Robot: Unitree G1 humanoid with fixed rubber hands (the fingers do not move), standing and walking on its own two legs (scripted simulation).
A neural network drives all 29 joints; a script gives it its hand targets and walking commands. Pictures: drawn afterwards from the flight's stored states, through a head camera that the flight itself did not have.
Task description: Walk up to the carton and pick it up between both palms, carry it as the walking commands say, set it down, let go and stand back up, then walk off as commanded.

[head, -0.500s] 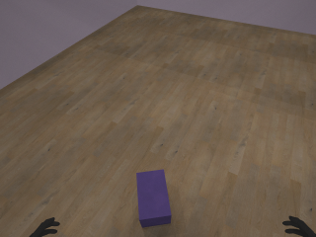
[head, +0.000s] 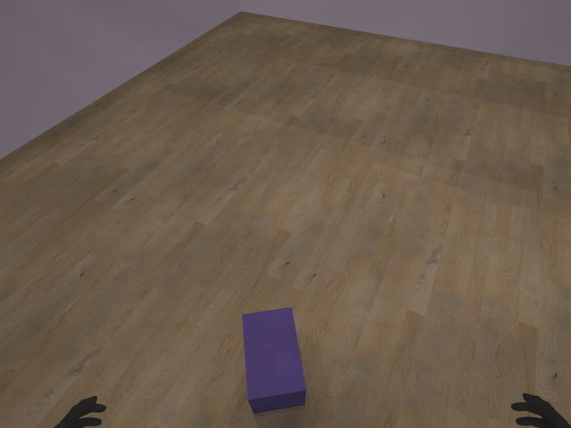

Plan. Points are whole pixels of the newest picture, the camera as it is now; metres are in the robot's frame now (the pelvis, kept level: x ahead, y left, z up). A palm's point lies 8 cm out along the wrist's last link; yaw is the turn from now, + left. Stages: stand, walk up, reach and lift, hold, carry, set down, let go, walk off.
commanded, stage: walk up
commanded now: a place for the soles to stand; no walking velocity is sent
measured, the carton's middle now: (273, 359) +0.45 +0.07 -0.67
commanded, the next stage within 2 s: reach and lift in 0.64 s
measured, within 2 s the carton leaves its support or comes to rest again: neither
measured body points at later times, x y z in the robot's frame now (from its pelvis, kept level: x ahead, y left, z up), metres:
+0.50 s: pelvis +0.00 +0.00 +0.00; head +0.01 +0.01 +0.45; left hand +0.13 +0.34 -0.07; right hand +0.11 -0.34 -0.07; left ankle -0.01 +0.11 -0.72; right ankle +0.05 -0.14 -0.72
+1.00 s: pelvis +0.01 -0.01 +0.00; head +0.11 +0.00 +0.44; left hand +0.17 +0.30 -0.09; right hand +0.22 -0.30 -0.08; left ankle -0.01 +0.11 -0.72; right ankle +0.05 -0.15 -0.72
